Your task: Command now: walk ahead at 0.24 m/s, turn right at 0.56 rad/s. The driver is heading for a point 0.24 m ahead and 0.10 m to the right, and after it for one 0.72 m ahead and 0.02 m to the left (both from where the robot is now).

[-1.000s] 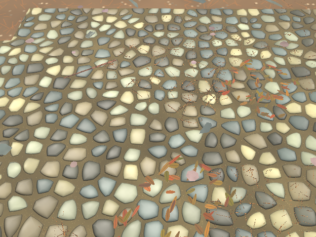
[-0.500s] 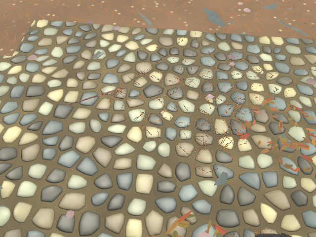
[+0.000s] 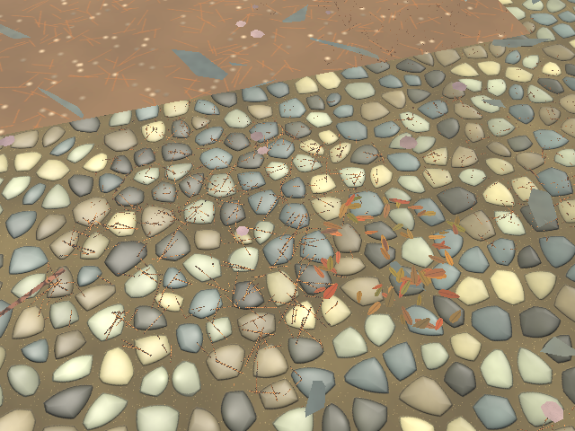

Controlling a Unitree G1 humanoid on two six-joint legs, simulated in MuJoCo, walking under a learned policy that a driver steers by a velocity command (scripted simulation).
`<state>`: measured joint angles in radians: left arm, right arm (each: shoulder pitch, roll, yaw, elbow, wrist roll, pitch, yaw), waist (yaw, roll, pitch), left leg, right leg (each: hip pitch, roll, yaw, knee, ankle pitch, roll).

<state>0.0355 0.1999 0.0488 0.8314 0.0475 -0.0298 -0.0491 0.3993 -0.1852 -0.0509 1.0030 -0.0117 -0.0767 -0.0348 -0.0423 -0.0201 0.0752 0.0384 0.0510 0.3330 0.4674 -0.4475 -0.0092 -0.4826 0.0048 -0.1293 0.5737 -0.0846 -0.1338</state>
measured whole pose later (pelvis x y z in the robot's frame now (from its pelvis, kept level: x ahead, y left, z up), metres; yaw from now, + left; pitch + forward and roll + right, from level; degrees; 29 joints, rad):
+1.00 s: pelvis +0.32 +0.00 +0.02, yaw -6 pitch +3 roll +0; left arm 0.07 0.27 0.03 0.73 0.04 -0.04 -0.04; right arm 0.50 -0.23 -0.06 0.89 0.00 -0.05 0.00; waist -0.08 -0.04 0.01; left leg -0.02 -0.09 -0.17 0.26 -0.28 0.08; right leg -0.62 -0.03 0.02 0.72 -0.14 0.04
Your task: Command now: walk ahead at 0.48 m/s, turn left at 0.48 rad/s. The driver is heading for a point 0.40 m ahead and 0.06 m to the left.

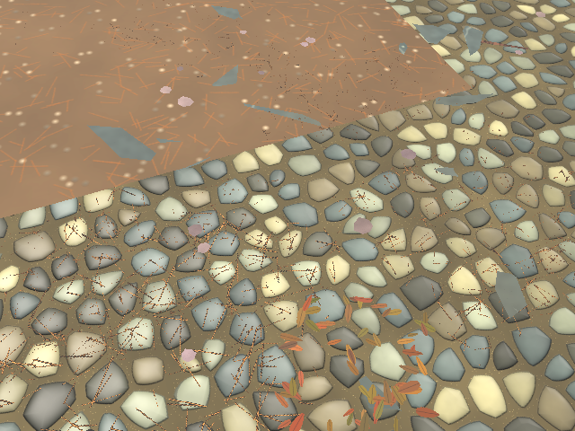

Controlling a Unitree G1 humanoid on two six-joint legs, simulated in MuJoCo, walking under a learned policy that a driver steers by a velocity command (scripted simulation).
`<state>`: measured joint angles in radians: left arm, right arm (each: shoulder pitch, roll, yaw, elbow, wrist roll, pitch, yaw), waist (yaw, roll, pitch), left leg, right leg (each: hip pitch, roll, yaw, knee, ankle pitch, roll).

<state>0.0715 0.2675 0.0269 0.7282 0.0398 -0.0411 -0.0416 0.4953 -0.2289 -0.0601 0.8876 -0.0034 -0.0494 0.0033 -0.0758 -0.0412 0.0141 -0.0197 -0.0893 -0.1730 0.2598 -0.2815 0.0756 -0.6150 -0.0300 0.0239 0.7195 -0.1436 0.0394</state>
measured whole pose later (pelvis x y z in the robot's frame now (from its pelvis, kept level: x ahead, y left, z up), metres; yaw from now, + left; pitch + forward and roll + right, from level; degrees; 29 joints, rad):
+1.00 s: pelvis +0.34 +0.02 -0.01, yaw +17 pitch -1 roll +1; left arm 0.28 0.20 0.01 0.96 0.02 0.02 0.03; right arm 0.22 -0.21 -0.01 0.91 -0.01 0.01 -0.01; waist 0.00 0.01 0.01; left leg -0.28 -0.06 0.04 0.43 -0.14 0.05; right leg -0.22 -0.02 0.00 0.50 -0.26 0.00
